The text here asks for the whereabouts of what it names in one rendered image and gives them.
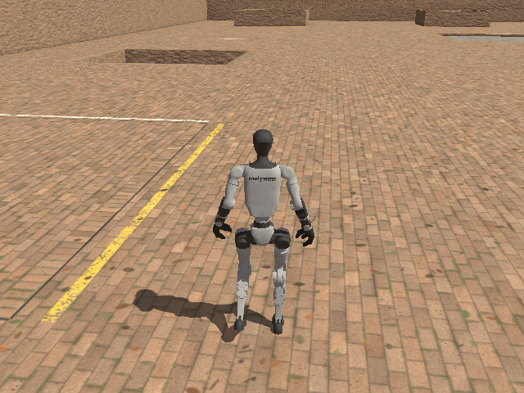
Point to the left robot hand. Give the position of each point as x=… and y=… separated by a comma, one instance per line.
x=224, y=227

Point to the right robot upper arm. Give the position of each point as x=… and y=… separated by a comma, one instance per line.
x=288, y=173

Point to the robot torso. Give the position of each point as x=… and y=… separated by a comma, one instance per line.
x=262, y=191

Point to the right robot forearm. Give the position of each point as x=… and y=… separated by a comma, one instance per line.
x=303, y=217

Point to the left robot upper arm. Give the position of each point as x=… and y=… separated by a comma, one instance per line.
x=236, y=172

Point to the right robot hand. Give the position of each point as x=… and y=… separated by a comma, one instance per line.
x=309, y=234

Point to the left robot forearm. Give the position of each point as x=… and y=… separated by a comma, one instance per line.
x=221, y=215

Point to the robot right thigh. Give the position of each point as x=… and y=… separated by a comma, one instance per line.
x=281, y=243

